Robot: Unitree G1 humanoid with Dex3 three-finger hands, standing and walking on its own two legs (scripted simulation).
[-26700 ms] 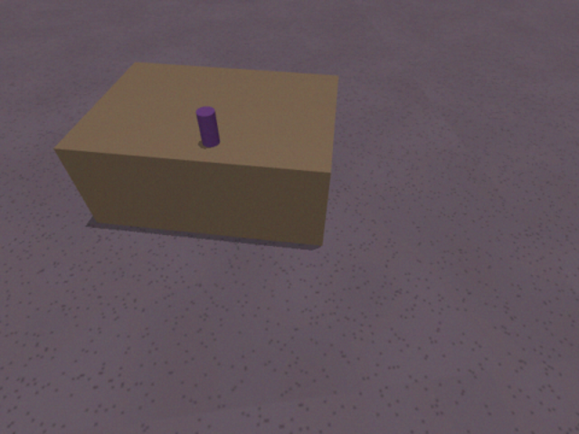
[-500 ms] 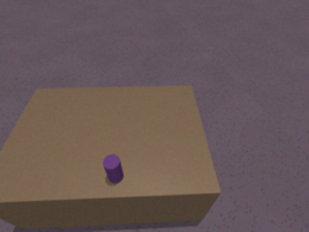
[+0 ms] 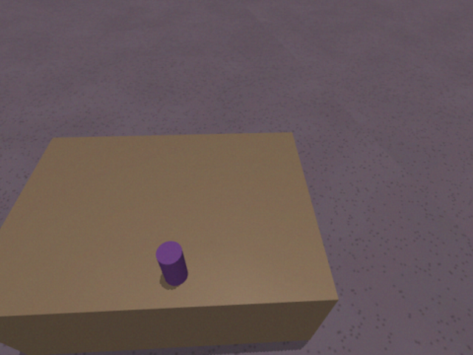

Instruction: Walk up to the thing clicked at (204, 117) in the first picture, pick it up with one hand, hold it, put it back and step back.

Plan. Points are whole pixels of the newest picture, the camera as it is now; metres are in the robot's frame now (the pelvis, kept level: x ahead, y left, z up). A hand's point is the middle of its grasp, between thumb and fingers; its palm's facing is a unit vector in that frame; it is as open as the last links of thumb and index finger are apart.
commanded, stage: stand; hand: left
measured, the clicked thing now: (172, 264) +0.44 +0.18 -0.29
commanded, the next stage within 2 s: step back in 0.62 s
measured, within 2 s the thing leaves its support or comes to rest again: neither
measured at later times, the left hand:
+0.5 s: hand out of the picture +0.06 +0.25 -0.16, palm faces -0.03 -0.94 -0.33, open 7.4 cm
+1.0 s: hand out of the picture -0.02 +0.23 -0.15, palm faces -0.03 -0.90 -0.44, open 7.4 cm
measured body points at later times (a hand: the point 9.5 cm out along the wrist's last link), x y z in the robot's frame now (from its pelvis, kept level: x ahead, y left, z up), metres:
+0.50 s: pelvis +0.00 +0.00 +0.00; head +0.00 +0.00 +0.45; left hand +0.06 +0.30 -0.14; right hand +0.07 -0.30 -0.13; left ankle +0.04 +0.12 -0.74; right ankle -0.04 -0.15 -0.74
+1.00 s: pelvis -0.07 -0.04 -0.02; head +0.00 -0.08 +0.42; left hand -0.01 +0.27 -0.12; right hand +0.06 -0.36 -0.16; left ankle -0.04 +0.10 -0.69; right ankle -0.07 -0.14 -0.74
